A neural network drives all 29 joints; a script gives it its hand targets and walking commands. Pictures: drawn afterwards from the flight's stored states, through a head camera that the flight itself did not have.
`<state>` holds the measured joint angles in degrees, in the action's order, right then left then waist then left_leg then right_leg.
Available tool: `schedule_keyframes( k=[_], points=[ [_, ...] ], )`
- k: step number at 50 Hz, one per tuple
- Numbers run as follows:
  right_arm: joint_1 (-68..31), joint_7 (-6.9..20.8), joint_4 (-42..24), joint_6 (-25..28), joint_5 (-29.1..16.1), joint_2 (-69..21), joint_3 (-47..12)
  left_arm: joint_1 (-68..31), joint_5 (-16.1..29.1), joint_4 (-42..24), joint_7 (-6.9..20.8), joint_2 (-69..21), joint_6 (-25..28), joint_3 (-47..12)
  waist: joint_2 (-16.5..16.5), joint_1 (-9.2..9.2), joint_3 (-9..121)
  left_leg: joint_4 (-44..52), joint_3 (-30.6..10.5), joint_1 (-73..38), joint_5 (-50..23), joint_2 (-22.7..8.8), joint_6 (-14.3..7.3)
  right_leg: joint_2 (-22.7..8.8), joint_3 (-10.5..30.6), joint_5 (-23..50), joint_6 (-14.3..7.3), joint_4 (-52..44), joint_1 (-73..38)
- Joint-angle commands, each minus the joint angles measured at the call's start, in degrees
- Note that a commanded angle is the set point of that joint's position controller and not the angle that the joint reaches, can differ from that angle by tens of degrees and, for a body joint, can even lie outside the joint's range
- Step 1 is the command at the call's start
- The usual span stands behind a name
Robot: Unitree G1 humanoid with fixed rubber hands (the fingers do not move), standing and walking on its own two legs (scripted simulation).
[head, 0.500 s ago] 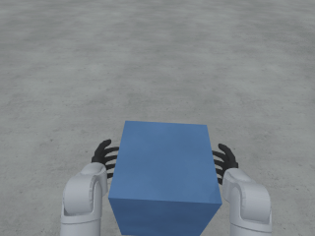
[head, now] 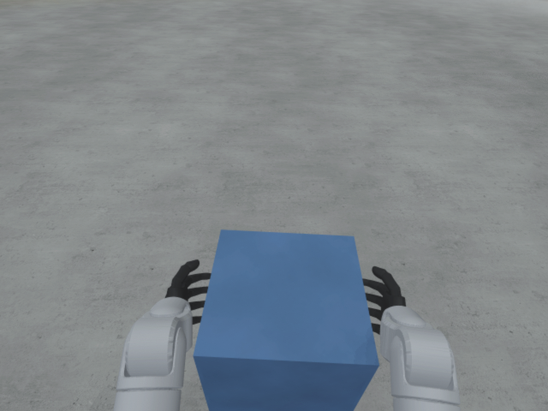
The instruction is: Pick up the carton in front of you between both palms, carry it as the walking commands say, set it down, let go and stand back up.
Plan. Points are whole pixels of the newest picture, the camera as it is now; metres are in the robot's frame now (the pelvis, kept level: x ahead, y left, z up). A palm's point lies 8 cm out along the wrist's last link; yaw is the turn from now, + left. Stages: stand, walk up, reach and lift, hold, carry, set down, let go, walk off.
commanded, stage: carry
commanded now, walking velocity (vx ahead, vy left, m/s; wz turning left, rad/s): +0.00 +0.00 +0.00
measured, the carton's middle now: (282, 332) +0.28 +0.00 -0.02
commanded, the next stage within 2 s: hold in 1.02 s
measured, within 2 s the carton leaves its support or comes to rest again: neither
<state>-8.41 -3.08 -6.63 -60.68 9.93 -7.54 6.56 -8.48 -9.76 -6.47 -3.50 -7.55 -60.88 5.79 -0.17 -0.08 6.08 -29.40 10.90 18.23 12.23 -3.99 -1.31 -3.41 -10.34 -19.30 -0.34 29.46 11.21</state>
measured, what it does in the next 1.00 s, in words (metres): stands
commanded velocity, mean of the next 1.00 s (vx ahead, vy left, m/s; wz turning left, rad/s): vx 0.00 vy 0.00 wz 0.00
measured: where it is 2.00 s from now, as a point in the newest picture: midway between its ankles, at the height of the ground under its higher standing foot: outside the picture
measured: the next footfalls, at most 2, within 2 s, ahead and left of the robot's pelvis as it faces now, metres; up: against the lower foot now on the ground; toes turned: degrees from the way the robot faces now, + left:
none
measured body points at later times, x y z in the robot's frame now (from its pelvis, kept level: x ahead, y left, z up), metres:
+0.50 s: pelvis -0.02 -0.01 +0.00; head -0.03 -0.01 +0.45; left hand +0.29 +0.14 +0.03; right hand +0.29 -0.16 +0.03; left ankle +0.04 +0.11 -0.73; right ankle -0.04 -0.10 -0.73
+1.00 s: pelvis -0.02 -0.02 +0.00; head -0.04 -0.02 +0.45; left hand +0.28 +0.13 +0.03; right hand +0.28 -0.17 +0.03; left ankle +0.04 +0.11 -0.73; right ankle -0.04 -0.10 -0.73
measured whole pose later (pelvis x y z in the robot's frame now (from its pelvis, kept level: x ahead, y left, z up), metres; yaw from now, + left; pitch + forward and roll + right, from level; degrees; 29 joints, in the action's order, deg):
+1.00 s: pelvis -0.02 -0.02 +0.00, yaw +0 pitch +2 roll +0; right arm -13.0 -1.4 10.1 -42.3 14.1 -8.3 10.5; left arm -12.8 -13.7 10.2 -1.7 -8.2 -42.5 10.0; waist -0.1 0.0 5.1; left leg -29.0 10.4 20.3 9.8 -5.4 -0.1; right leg -2.3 -10.4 -18.3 -2.0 30.9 14.2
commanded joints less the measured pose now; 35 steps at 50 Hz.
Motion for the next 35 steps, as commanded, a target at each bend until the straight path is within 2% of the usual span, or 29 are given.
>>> schedule_keyframes(
  k=[1,6,13,18,22,27,35],
  points=[
    [-27.9,14.0,-2.5,4.4,-19.4,-50.2,-37.3,-28.1,19.4,-3.1,14.1,-50.5,4.7,-37.0,0.2,0.06,11.9,3.7,-7.0,-7.5,-11.2,-6.1,-0.3,-6.2,5.9,10.2,-0.6,-5.4,0.3],
    [-27.6,13.9,2.4,10.0,-15.4,-48.3,-33.5,-27.8,15.5,1.6,14.0,-48.7,10.2,-33.2,0.2,0.08,11.7,4.0,-7.1,-7.1,-10.0,-6.1,-0.1,-6.3,6.2,9.4,-0.8,-5.8,1.1],
    [-31.4,14.4,12.5,19.2,-9.9,-48.7,-26.1,-31.9,10.0,11.7,14.5,-49.2,19.4,-26.0,0.2,0.07,12.0,4.4,-7.1,-7.1,-8.2,-6.1,0.0,-6.2,6.5,7.8,-1.2,-6.3,2.2],
    [-34.7,15.1,17.2,24.3,-8.5,-52.0,-24.8,-35.1,8.8,16.1,15.2,-52.4,24.4,-24.7,0.4,0.02,13.6,4.1,-7.1,-7.9,-9.0,-6.1,-0.1,-6.0,6.6,8.5,-1.5,-5.8,1.6],
    [-34.2,15.4,16.1,24.5,-9.4,-53.6,-26.9,-34.6,9.7,15.2,15.4,-53.9,24.6,-26.6,0.5,0.04,15.2,3.4,-7.0,-8.4,-11.4,-6.2,-0.1,-6.0,6.5,10.7,-1.5,-4.8,0.7],
    [-31.1,15.0,12.9,21.3,-11.0,-52.9,-29.2,-31.3,11.2,12.0,15.1,-53.1,21.5,-28.9,0.3,0.17,16.0,2.4,-6.7,-8.3,-14.3,-6.3,-0.1,-6.1,6.4,14.5,-1.3,-3.6,0.1],
    [-31.8,14.9,12.4,20.9,-10.9,-52.2,-28.8,-32.4,11.3,11.5,15.1,-52.5,21.2,-28.7,0.1,0.19,14.0,2.7,-6.5,-7.2,-11.7,-6.2,0.2,-6.2,6.7,13.0,-1.5,-4.5,1.5]
  ],
)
